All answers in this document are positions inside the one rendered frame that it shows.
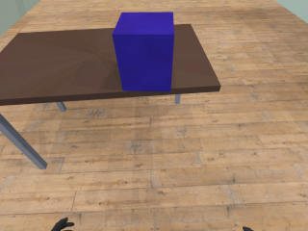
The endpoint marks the table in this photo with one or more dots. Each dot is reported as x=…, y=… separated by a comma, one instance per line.
x=78, y=65

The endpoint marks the carton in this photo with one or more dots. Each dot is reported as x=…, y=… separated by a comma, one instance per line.
x=144, y=43

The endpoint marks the robot left hand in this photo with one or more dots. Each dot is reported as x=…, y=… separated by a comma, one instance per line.
x=62, y=224

